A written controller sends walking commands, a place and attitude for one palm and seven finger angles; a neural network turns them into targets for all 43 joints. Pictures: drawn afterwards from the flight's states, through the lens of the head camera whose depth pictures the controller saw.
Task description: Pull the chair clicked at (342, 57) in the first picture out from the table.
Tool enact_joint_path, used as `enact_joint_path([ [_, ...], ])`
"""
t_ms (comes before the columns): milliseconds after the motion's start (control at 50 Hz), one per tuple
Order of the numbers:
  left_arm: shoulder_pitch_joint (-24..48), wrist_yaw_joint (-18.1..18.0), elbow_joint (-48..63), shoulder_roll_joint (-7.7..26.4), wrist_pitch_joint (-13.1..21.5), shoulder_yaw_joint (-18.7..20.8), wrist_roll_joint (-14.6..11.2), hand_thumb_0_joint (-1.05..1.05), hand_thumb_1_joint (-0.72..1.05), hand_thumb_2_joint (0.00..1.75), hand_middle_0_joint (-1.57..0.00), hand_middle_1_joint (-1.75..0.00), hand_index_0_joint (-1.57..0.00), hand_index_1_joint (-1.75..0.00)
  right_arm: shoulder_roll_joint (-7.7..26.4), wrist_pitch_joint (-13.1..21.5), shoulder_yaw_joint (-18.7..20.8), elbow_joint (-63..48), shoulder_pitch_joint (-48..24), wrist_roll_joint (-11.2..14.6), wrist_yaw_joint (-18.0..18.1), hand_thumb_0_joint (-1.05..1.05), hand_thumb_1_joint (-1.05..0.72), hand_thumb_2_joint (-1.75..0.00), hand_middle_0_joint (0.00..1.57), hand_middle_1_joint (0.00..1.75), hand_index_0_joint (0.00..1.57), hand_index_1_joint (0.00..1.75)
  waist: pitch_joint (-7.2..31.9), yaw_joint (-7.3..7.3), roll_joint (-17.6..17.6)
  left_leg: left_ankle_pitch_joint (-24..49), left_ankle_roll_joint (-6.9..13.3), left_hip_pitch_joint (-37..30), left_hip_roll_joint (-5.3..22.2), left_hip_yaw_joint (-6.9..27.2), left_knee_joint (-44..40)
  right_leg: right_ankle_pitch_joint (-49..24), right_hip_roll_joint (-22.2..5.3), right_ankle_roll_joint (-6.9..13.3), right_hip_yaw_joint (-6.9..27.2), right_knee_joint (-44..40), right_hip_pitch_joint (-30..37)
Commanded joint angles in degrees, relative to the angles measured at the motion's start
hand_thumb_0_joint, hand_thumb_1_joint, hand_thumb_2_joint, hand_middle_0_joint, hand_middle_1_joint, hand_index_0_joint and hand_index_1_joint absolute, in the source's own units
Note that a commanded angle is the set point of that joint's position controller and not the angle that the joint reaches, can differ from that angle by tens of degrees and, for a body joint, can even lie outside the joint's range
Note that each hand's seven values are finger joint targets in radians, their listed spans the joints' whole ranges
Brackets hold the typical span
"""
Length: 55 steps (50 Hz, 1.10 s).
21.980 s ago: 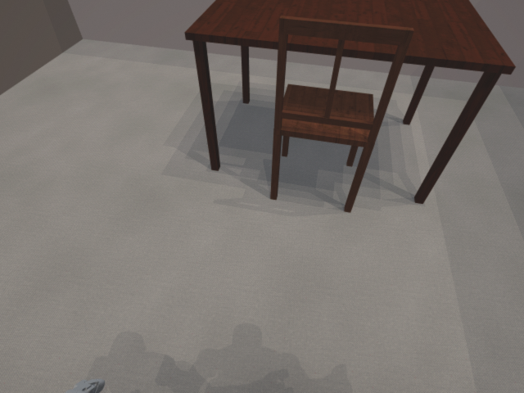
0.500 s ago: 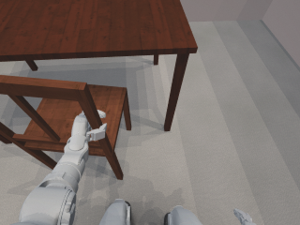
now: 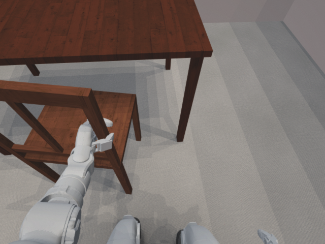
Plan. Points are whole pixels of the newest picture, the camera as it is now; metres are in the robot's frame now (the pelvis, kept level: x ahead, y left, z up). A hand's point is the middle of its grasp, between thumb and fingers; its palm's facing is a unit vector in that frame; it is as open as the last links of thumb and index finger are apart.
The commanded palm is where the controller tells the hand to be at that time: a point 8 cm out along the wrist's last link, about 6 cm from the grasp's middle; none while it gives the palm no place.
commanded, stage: step backward, pulling the chair out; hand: left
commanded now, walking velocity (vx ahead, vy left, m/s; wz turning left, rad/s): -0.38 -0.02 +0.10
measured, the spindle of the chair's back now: (40, 129) +0.43 +0.37 -0.06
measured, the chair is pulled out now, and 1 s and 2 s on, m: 0.14 0.16 0.16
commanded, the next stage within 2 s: stop walking, hand still on the chair in 0.14 s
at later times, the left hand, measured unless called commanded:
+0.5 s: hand (105, 145) +0.37 +0.16 -0.04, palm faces +0.08 -0.98 -0.18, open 6.0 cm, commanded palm +0.35 +0.21 -0.02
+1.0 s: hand (105, 146) +0.37 +0.16 -0.03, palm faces +0.09 -0.98 -0.16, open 6.1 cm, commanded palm +0.34 +0.21 -0.02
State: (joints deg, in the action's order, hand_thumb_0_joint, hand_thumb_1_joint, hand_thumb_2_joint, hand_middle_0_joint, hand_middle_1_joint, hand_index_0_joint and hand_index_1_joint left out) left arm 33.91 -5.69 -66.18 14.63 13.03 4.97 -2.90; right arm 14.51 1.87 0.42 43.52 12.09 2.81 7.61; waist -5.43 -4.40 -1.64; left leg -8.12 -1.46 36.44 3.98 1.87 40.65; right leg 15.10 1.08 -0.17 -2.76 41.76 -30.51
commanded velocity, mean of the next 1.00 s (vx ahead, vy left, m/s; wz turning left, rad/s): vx -0.08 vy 0.00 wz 0.02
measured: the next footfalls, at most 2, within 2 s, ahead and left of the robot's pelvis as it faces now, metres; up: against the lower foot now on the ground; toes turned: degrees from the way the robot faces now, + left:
none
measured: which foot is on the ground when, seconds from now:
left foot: down 0.00-1.00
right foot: down 0.00-1.00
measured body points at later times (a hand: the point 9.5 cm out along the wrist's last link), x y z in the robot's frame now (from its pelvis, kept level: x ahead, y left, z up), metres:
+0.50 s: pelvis +0.02 +0.00 +0.01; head +0.07 +0.00 +0.45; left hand +0.36 +0.21 -0.02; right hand +0.12 -0.26 -0.11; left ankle +0.13 +0.13 -0.71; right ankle +0.07 -0.12 -0.71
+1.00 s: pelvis +0.09 +0.00 +0.03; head +0.09 +0.00 +0.48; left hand +0.36 +0.21 -0.02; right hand +0.24 -0.25 -0.06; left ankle +0.13 +0.13 -0.71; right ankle +0.07 -0.12 -0.71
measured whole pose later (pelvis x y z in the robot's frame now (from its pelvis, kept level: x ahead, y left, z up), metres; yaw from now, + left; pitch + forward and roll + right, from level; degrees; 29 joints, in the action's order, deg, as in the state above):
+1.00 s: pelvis +0.09 +0.00 +0.03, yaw +0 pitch -1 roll -1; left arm 9.2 -4.6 -48.2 9.6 4.4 0.8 -3.9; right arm 12.5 -0.5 -1.4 37.9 11.0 1.3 7.2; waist -0.4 -0.7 -0.8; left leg -11.0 -1.6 16.2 3.0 -0.3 28.1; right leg 15.9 0.1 -0.4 -1.4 26.2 -9.4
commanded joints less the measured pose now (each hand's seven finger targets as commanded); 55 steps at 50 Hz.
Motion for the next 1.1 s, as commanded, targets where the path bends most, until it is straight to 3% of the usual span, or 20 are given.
enact_joint_path([
  [0,23.0,-1.5,11.9,13.0,3.1,1.0,0.8,0.0,0.9,0.9,-0.5,-1.45,-0.5,-1.45,8.4,2.1,2.4,-5.6,0.6,-0.2,0.8,0.0,-0.9,-0.9,0.2,0.3,0.2,0.3,25.8,0.55,-5.7,-3.3,4.0,-15.7,3.7,7.2,-7.4,6.0,-2.5,-0.9,5.0,-6.8,4.6],
  [120,22.5,-1.5,11.8,13.2,2.9,1.1,0.8,0.0,0.9,0.9,-0.5,-1.45,-0.5,-1.45,8.3,1.9,2.3,-5.6,0.8,-0.2,0.5,0.0,-0.9,-0.9,0.2,0.3,0.2,0.3,25.1,0.65,-3.9,-5.5,3.6,-14.4,3.0,6.2,-6.2,7.3,-3.6,-0.6,6.1,-8.5,4.8],
  [220,22.6,-1.4,12.1,12.8,3.0,1.0,0.6,0.0,0.9,0.9,-0.5,-1.45,-0.5,-1.45,8.3,1.9,2.3,-5.8,0.3,-0.3,0.4,0.0,-0.9,-0.9,0.2,0.3,0.2,0.3,25.2,0.6,-5.8,-6.0,4.0,-14.6,4.0,7.5,-7.4,8.0,-2.6,-0.6,5.1,-6.5,4.1],
  [240,23.2,-1.0,23.4,12.7,3.5,0.5,0.5,0.0,0.9,0.9,-0.5,-1.45,-0.5,-1.45,7.6,1.6,2.3,-9.3,-0.2,-0.5,0.2,0.0,-0.9,-0.9,0.2,0.3,0.2,0.3,28.1,1.71,-6.9,-6.2,4.1,-16.0,4.5,8.1,-9.2,7.6,-2.8,-0.3,5.2,-6.0,8.6],
  [260,21.5,-0.8,23.9,12.3,2.8,0.6,0.4,0.0,0.9,0.9,-0.5,-1.45,-0.5,-1.45,7.5,1.5,2.0,-10.0,-0.9,-0.3,0.4,0.0,-0.9,-0.9,0.2,0.3,0.2,0.3,29.2,2.06,-8.2,-6.6,4.2,-17.0,4.6,7.6,-9.4,7.4,-2.5,0.0,5.4,-5.9,9.9],
  [320,16.9,-0.8,24.1,11.5,0.0,0.5,0.1,0.0,0.9,0.9,-0.5,-1.45,-0.5,-1.45,7.2,0.8,1.6,-11.1,-0.9,-0.3,0.5,0.0,-0.9,-0.9,0.2,0.3,0.2,0.3,28.5,2.66,-6.4,-9.9,4.0,-16.7,3.7,6.0,-9.1,9.3,-2.9,0.2,5.9,-8.3,11.7],
  [380,14.4,-1.0,24.2,12.0,-1.5,0.8,0.5,0.0,0.9,0.9,-0.5,-1.45,-0.5,-1.45,6.9,0.4,1.4,-11.3,-0.7,-0.4,0.7,0.0,-0.9,-0.9,0.2,0.3,0.2,0.3,25.1,2.61,-0.8,-14.0,2.3,-19.0,1.3,2.0,-6.5,13.4,-5.7,0.8,7.6,-14.3,9.6],
  [440,11.6,-0.8,25.0,10.9,-2.2,0.3,0.5,0.0,0.9,0.9,-0.5,-1.45,-0.5,-1.45,7.1,0.8,1.1,-11.0,-0.8,-0.6,1.1,0.0,-0.9,-0.9,0.2,0.3,0.2,0.3,23.0,2.88,-3.9,-10.5,2.1,-23.8,1.7,2.1,-8.5,10.1,-4.8,0.6,5.3,-14.3,8.4],
  [540,5.8,-0.6,25.0,8.1,-3.6,-1.0,0.4,0.0,0.9,0.9,-0.5,-1.45,-0.5,-1.45,7.0,0.8,0.9,-11.1,-1.3,-0.9,1.3,0.0,-0.9,-0.9,0.2,0.3,0.2,0.3,21.0,3.67,-3.9,-5.0,2.7,-24.1,2.1,3.5,-12.4,3.4,-2.7,0.4,3.5,-14.0,13.4],
  [600,3.6,-0.4,26.1,7.1,-4.2,-1.8,0.3,0.0,0.9,0.9,-0.5,-1.45,-0.5,-1.45,6.9,1.0,0.8,-11.4,-2.1,-1.1,1.2,0.0,-0.9,-0.9,0.2,0.3,0.2,0.3,20.1,3.76,-5.7,-1.4,2.6,-25.9,1.7,3.1,-13.6,0.3,-2.2,0.4,3.0,-14.9,14.3],
  [780,-4.2,-0.2,27.3,5.2,-5.7,-2.5,0.4,0.0,0.9,0.9,-0.5,-1.45,-0.5,-1.45,5.9,0.6,0.9,-11.4,-2.6,-1.5,0.7,0.0,-0.9,-0.9,0.2,0.3,0.2,0.3,20.1,3.67,-2.2,10.2,1.6,-32.5,0.4,-0.4,-12.5,-9.8,-3.1,0.0,2.6,-19.2,16.0],
  [800,-4.0,-0.1,28.5,5.1,-5.7,-2.8,0.5,0.0,0.9,0.9,-0.5,-1.45,-0.5,-1.45,6.3,0.7,0.9,-11.6,-3.0,-1.6,0.7,0.0,-0.9,-0.9,0.2,0.3,0.2,0.3,19.7,3.57,-5.0,11.2,1.5,-32.9,0.1,-0.5,-13.1,-10.0,-2.9,0.2,2.6,-19.3,16.0],
  [880,-7.3,-0.2,29.9,4.9,-6.3,-2.5,0.7,0.0,0.9,0.9,-0.5,-1.45,-0.5,-1.45,5.6,0.2,0.7,-12.3,-3.4,-1.8,0.3,0.0,-0.9,-0.9,0.2,0.3,0.2,0.3,20.3,3.86,-4.1,16.4,1.6,-34.6,0.3,-0.6,-13.5,-12.7,-2.5,-0.1,1.7,-19.3,17.4],
  [1080,-11.8,0.0,32.7,3.8,-7.1,-2.9,0.4,0.0,0.9,0.9,-0.5,-1.45,-0.5,-1.45,5.1,-1.0,0.5,-13.2,-4.1,-1.9,-0.1,0.0,-0.9,-0.9,0.2,0.3,0.2,0.3,19.4,3.79,-3.6,17.8,1.6,-35.3,-0.3,-1.5,-14.3,-14.5,-2.5,-0.2,1.2,-21.0,18.6],
])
